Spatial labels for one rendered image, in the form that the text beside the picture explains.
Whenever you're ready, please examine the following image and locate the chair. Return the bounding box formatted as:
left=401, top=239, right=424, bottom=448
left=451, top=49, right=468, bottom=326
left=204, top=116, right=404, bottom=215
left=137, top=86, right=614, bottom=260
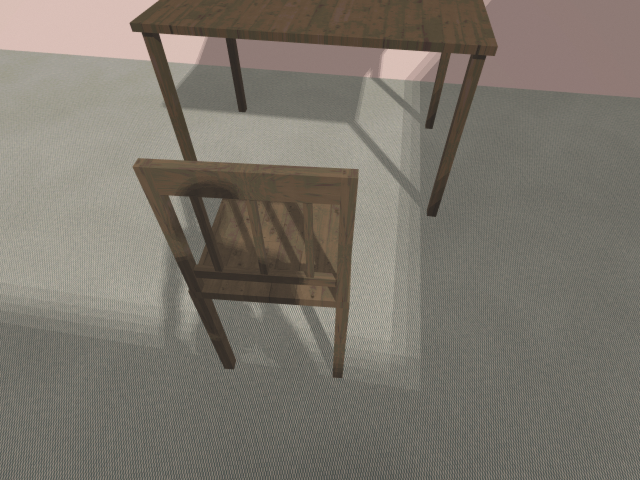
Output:
left=133, top=158, right=359, bottom=378

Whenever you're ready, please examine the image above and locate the table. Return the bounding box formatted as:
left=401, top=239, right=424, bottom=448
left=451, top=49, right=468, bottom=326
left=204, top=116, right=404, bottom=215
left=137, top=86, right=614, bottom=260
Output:
left=130, top=0, right=498, bottom=217

